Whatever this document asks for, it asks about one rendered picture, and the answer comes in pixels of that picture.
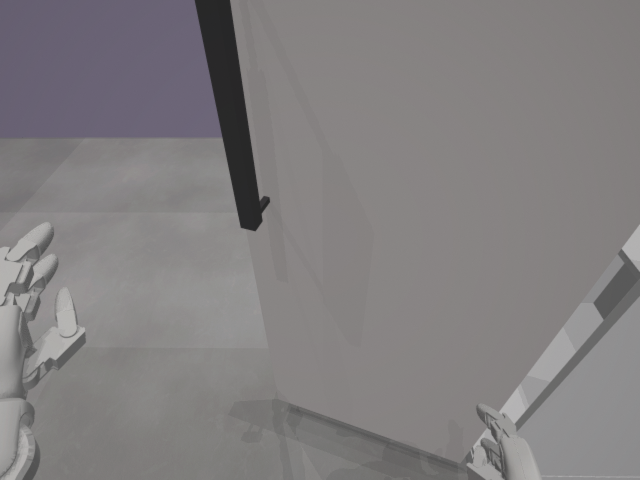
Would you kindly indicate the fridge door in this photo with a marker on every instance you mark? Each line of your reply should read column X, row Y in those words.
column 448, row 179

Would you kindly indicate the robot left forearm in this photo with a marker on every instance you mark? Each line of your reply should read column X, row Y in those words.
column 19, row 450

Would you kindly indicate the handle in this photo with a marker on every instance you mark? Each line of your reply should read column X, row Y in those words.
column 217, row 29

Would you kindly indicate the right robot hand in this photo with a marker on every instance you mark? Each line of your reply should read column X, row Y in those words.
column 513, row 458

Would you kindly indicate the left robot hand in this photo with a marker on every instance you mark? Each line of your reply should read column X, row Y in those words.
column 20, row 287

